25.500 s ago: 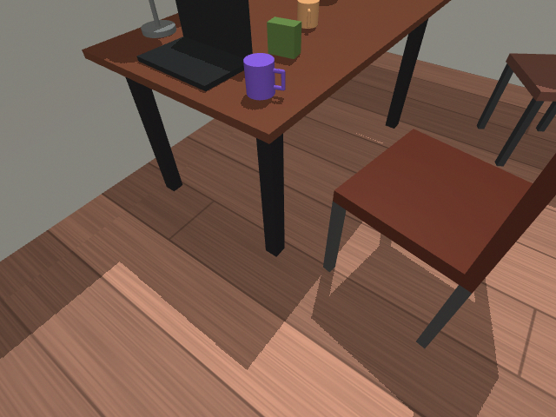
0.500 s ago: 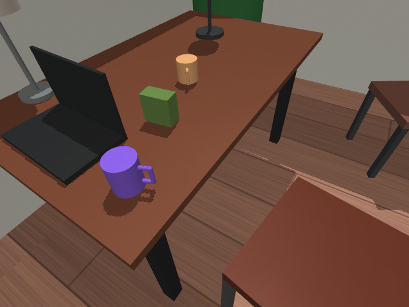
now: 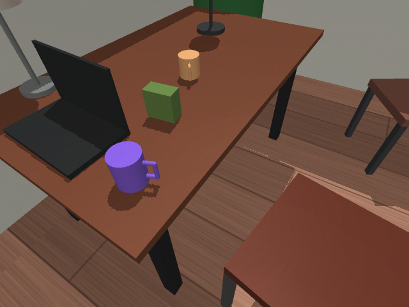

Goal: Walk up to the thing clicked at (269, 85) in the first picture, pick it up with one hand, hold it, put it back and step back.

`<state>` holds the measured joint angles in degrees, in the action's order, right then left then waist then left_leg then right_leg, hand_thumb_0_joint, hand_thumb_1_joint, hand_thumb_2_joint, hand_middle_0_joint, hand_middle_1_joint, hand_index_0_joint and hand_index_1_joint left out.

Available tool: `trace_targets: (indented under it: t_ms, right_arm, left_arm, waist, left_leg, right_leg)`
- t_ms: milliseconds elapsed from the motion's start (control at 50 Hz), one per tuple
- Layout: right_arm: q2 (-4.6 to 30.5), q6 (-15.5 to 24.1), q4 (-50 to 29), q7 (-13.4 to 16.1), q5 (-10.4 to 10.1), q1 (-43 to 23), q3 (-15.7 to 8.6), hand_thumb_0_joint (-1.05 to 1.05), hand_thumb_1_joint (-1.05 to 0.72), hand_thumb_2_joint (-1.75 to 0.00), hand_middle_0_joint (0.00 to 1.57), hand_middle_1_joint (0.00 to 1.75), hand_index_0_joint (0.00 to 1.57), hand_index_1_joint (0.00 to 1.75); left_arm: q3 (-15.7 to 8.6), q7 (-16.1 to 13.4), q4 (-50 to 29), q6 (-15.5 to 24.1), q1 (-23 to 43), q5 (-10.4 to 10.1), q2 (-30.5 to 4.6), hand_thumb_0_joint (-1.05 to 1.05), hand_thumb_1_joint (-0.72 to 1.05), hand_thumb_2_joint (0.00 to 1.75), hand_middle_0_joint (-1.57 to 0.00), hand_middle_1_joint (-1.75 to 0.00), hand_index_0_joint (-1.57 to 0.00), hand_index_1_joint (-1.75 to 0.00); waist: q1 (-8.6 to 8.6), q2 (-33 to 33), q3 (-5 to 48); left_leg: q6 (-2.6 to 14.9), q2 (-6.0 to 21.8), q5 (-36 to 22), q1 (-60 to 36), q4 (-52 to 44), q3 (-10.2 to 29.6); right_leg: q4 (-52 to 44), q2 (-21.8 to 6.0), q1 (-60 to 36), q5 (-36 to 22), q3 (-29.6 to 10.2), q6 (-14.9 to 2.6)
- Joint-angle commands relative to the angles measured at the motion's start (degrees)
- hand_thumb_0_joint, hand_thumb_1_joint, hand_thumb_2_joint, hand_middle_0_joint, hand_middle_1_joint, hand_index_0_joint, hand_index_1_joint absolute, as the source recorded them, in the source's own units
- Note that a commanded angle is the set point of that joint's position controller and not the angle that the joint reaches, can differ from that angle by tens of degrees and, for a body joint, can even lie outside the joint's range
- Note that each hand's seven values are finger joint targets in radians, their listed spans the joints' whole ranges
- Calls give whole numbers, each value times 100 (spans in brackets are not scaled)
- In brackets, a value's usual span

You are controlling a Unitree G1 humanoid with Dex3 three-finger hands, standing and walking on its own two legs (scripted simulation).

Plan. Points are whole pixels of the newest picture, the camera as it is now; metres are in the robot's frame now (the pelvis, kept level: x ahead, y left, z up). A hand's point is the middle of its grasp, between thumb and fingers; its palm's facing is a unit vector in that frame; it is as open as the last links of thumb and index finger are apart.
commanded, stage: home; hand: left
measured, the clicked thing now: (135, 168) +0.45 +0.20 +0.01
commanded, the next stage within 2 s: stand in 0.96 s
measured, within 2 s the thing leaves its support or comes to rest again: neither
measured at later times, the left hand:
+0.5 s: hand out of the picture +0.09 +0.25 -0.16, palm faces -0.06 -0.94 -0.35, open 17.6 cm
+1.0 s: hand out of the picture +0.09 +0.26 -0.16, palm faces -0.05 -0.93 -0.35, open 17.5 cm
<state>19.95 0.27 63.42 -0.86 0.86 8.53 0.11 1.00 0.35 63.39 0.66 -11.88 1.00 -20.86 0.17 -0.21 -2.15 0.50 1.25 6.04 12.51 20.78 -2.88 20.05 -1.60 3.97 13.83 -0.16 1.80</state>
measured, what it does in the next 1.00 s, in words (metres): stands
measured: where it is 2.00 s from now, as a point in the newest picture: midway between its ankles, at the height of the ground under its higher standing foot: outside the picture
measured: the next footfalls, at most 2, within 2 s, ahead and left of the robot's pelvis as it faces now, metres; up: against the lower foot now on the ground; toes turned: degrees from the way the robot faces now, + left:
none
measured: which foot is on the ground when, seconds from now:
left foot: down 0.00-1.00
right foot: down 0.00-1.00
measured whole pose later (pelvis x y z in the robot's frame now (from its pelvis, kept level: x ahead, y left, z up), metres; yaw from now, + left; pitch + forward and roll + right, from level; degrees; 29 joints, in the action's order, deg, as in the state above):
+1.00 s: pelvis +0.03 +0.00 +0.00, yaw +0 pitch -2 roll +0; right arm 19.9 0.5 64.7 -0.3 0.5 6.2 -0.2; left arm 0.4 -0.1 63.0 0.2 -8.4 0.7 -20.6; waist 0.5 0.2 -2.8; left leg 0.4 0.8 8.1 10.2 20.3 -3.4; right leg 17.9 -2.2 1.0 14.9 -0.5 2.0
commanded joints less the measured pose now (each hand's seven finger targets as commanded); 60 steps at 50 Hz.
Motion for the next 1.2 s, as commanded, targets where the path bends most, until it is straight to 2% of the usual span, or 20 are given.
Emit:
trace_targets:
  t_ms: [0,20,160,220,240,300,340,360,400,460,620,700,860,940,1000,1040,1080,1100,1160,1180]
  right_arm:
    - [1246,135,-279,69,-14,-264,-231,0,-90,-90,20,30,20,30]
    - [1272,137,-290,75,-12,-311,-241,0,-90,-90,20,30,20,30]
    - [1281,121,-243,83,-23,-315,-230,0,-90,-90,20,30,20,30]
    - [1260,136,-244,85,-26,-323,-221,0,-90,-90,20,30,20,30]
    - [1289,142,-229,88,-25,-311,-227,0,-90,-90,20,30,20,30]
    - [1273,137,-226,94,-31,-343,-234,0,-90,-90,20,30,20,30]
    - [1268,140,-209,97,-24,-320,-233,0,-90,-90,20,30,20,30]
    - [1265,144,-214,96,-27,-387,-232,0,-90,-90,20,30,20,30]
    - [1268,146,-207,102,-22,-366,-232,0,-90,-90,20,30,20,30]
    - [1282,137,-176,105,-36,-371,-229,0,-90,-90,20,30,20,30]
    - [1259,137,-160,122,-32,-419,-242,0,-90,-90,20,30,20,30]
    - [1278,157,-172,124,-31,-435,-253,0,-90,-90,20,30,20,30]
    - [1285,136,-169,125,-34,-455,-273,0,-90,-90,20,30,20,30]
    - [1252,133,-163,122,-37,-454,-258,0,-90,-90,20,30,20,30]
    - [1241,140,-163,117,-33,-436,-269,0,-90,-90,20,30,20,30]
    - [1232,128,-173,123,-37,-441,-271,0,-90,-90,20,30,20,30]
    - [1245,124,-162,115,-41,-454,-269,0,-90,-90,20,30,20,30]
    - [1229,123,-174,112,-35,-461,-268,0,-90,-90,20,30,20,30]
    - [1234,130,-181,116,-26,-469,-270,0,-90,-90,20,30,20,30]
    - [1232,132,-177,117,-32,-436,-260,0,-90,-90,20,30,20,30]
  left_arm:
    - [-239,-104,-321,127,221,-4,-1239,0,-60,3,-4,-5,-5,-4]
    - [-238,-112,-342,130,227,-4,-1234,0,-61,1,-4,-4,-4,-4]
    - [-247,-104,-278,92,202,0,-1226,0,-61,2,-4,-4,-4,-4]
    - [-255,-112,-315,107,276,-9,-1231,0,-60,3,-4,-5,-4,-4]
    - [-259,-110,-298,102,279,-12,-1228,0,-59,4,-4,-5,-5,-5]
    - [-246,-122,-318,104,329,-11,-1210,0,-61,2,-4,-4,-4,-4]
    - [-249,-113,-322,100,334,-15,-1207,0,-61,2,-4,-4,-4,-4]
    - [-247,-120,-327,104,347,-20,-1203,0,-61,2,-4,-4,-4,-4]
    - [-256,-123,-337,106,383,-25,-1213,0,-59,4,-5,-5,-5,-5]
    - [-252,-119,-322,91,375,-21,-1192,0,-57,4,-5,-5,-5,-5]
    - [-283,-121,-309,57,434,-13,-1203,0,-57,4,-5,-5,-5,-5]
    - [-272,-126,-332,75,437,-17,-1171,0,-58,4,-5,-5,-5,-5]
    - [-285,-133,-339,79,444,-13,-1181,0,-56,5,-5,-5,-5,-5]
    - [-287,-133,-347,74,463,-20,-1165,0,-56,5,-5,-5,-5,-5]
    - [-286,-134,-360,88,443,-28,-1177,0,-56,5,-5,-5,-5,-5]
    - [-290,-141,-363,84,440,-10,-1199,0,-54,6,-5,-5,-5,-5]
    - [-293,-141,-358,84,429,-19,-1190,0,-38,22,-20,-21,-20,-21]
    - [-294,-143,-371,89,457,-24,-1194,0,-30,30,-20,-29,-20,-29]
    - [-300,-138,-396,92,439,-32,-1198,0,-6,54,-20,-30,-20,-30]
    - [-299,-133,-383,87,440,-23,-1179,0,2,62,-20,-30,-20,-30]
  waist:
    - [51,-73,133]
    - [31,-46,264]
    - [33,-47,87]
    - [18,-10,209]
    - [35,-51,218]
    - [28,51,279]
    - [32,26,314]
    - [15,-18,393]
    - [13,9,479]
    - [14,-50,328]
    - [20,-95,316]
    - [7,-48,433]
    - [27,68,292]
    - [33,13,292]
    - [30,68,416]
    - [49,53,432]
    - [41,70,331]
    - [37,69,368]
    - [27,15,436]
    - [37,-9,363]
  left_leg:
    - [91,591,352,-599,-416,809]
    - [115,613,136,-707,-336,788]
    - [91,609,505,-559,-483,834]
    - [94,615,-19,-656,-372,774]
    - [93,609,29,-664,-384,776]
    - [116,652,-352,-736,-265,761]
    - [101,633,-312,-757,-275,734]
    - [105,666,-612,-838,-211,737]
    - [112,665,-828,-859,-176,688]
    - [87,628,-493,-776,-265,698]
    - [58,643,-470,-851,-350,726]
    - [82,680,-938,-938,-250,703]
    - [84,645,-669,-890,-265,695]
    - [68,640,-705,-867,-277,684]
    - [91,673,-1003,-980,-173,651]
    - [94,658,-935,-985,-178,638]
    - [87,650,-793,-948,-213,643]
    - [99,668,-879,-943,-187,642]
    - [92,662,-981,-969,-160,614]
    - [73,648,-841,-891,-215,618]
  right_leg:
    - [-555,-527,698,-156,-482,-302]
    - [-562,-562,637,-317,-500,-308]
    - [-528,-517,655,-106,-442,-297]
    - [-505,-565,545,-382,-466,-286]
    - [-505,-560,529,-380,-468,-276]
    - [-522,-588,481,-545,-451,-278]
    - [-522,-584,427,-588,-446,-272]
    - [-491,-601,389,-779,-441,-271]
    - [-493,-610,265,-980,-437,-258]
    - [-550,-599,319,-772,-427,-245]
    - [-496,-576,335,-656,-372,-256]
    - [-488,-613,220,-978,-376,-234]
    - [-581,-635,331,-842,-380,-233]
    - [-577,-629,278,-849,-362,-241]
    - [-563,-655,217,-1099,-373,-240]
    - [-591,-661,205,-1133,-366,-247]
    - [-624,-645,271,-984,-361,-242]
    - [-614,-658,211,-1063,-371,-245]
    - [-604,-658,178,-1161,-379,-245]
    - [-621,-655,187,-1010,-379,-248]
